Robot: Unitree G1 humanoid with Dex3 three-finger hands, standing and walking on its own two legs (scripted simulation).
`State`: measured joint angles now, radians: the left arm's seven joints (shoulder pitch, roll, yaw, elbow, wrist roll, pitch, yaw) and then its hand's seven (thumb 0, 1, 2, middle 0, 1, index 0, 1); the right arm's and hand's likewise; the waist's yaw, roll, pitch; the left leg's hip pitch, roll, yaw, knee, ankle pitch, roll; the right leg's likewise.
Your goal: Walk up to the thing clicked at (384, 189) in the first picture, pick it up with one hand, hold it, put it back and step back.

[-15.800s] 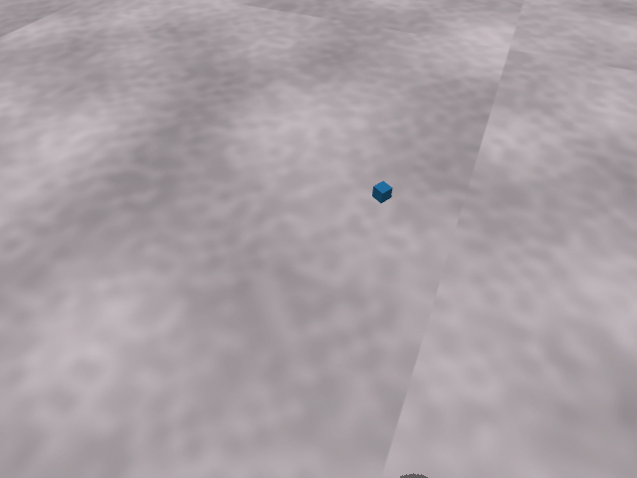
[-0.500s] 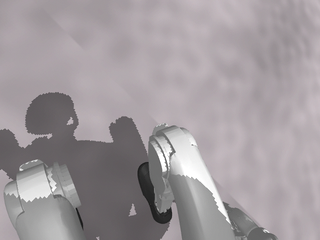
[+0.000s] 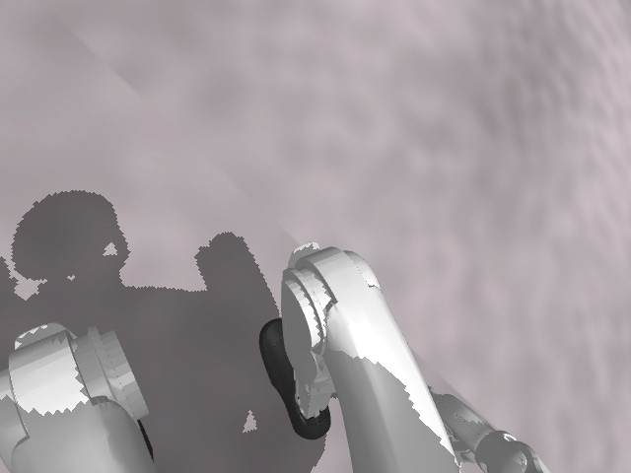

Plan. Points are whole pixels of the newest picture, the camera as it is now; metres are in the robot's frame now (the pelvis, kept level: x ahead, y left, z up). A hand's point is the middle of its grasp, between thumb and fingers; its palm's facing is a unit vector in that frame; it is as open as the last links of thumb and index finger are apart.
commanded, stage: rest palm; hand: left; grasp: from above
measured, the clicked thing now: out of the picture +0.44 +0.35 -0.26
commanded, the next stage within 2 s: close in 0.22 s
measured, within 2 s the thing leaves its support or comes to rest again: neither
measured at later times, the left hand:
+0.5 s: hand out of the picture +0.42 +0.34 -0.24, palm faces -0.44 -0.18 -0.88, open 12.7 cm
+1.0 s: hand out of the picture +0.42 +0.35 -0.24, palm faces -0.48 -0.16 -0.86, open 10.7 cm
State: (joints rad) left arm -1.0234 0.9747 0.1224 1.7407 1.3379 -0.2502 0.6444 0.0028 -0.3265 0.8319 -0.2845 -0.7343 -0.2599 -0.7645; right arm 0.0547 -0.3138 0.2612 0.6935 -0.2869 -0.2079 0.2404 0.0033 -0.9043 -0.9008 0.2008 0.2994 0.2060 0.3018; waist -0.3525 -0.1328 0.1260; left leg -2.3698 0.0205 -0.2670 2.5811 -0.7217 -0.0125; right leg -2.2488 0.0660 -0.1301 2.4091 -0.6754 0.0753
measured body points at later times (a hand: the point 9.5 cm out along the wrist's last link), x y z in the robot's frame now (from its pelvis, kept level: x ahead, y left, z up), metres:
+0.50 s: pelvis +0.00 +0.00 +0.00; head +0.26 +0.14 +0.34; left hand +0.44 +0.34 -0.19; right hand +0.08 -0.25 -0.06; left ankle +0.06 +0.13 -0.26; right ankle +0.11 -0.13 -0.26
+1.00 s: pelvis +0.00 +0.00 +0.01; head +0.27 +0.14 +0.34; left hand +0.44 +0.35 -0.19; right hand +0.07 -0.25 -0.06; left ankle +0.06 +0.13 -0.26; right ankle +0.11 -0.13 -0.26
